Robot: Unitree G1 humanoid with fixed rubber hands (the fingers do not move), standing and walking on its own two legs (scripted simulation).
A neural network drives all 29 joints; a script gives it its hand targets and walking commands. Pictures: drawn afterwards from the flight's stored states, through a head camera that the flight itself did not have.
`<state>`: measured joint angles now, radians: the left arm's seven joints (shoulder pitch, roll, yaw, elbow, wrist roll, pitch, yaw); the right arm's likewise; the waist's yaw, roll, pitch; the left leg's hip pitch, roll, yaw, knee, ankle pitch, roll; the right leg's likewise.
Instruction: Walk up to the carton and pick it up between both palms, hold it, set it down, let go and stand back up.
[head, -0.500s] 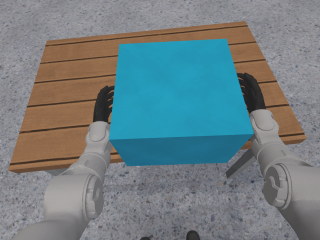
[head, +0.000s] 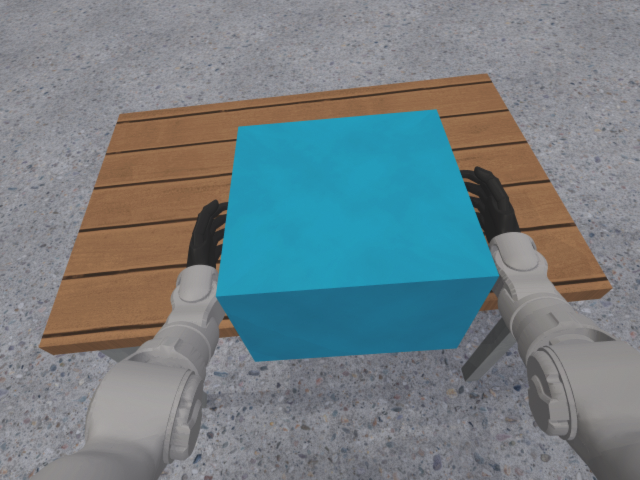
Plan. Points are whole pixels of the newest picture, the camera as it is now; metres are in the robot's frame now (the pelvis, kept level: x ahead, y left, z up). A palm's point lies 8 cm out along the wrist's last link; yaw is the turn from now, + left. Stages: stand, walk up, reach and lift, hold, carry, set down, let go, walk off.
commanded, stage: reach and lift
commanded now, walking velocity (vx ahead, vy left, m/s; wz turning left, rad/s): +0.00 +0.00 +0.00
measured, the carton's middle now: (345, 235) +0.46 -0.03 -0.01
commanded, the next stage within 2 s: hold in 1.98 s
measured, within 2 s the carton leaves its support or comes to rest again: neither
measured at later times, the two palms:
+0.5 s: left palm (166, 226) +0.41 +0.18 +0.11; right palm (505, 177) +0.41 -0.21 +0.14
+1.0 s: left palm (146, 240) +0.38 +0.19 +0.13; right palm (509, 196) +0.38 -0.20 +0.14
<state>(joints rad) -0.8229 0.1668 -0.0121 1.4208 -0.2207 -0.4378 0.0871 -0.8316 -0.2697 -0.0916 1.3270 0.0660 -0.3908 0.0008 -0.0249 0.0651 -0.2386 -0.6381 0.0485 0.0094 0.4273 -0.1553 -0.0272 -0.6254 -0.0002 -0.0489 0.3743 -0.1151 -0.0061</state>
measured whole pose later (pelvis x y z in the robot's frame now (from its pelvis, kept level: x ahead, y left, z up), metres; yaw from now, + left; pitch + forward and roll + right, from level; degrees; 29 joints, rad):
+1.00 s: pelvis +0.01 +0.01 +0.02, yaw +1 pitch +2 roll +0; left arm -0.47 0.13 0.17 0.43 0.00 0.34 0.04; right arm -0.55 -0.23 -0.05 0.62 0.21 0.18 -0.07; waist -0.05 -0.01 -0.09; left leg -0.16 0.02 -0.02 0.28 -0.15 -0.02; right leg -0.15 -0.01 -0.04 0.24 -0.12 0.01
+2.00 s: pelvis +0.01 +0.01 +0.02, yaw +1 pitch +0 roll +0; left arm -0.42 0.11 0.24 0.16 0.07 0.56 -0.03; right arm -0.52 -0.20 -0.06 0.43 0.21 0.35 -0.10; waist -0.05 -0.01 -0.06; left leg -0.13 0.02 -0.03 0.29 -0.15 -0.02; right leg -0.11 -0.01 -0.02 0.24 -0.12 0.01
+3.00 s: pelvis +0.01 +0.01 +0.02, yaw +1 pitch -1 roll -1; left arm -0.44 0.10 0.27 0.07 0.10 0.68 -0.04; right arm -0.57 -0.22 -0.05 0.40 0.24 0.44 -0.10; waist -0.06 -0.02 -0.07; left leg -0.11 0.02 -0.04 0.29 -0.15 -0.02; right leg -0.09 0.00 -0.02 0.23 -0.12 0.01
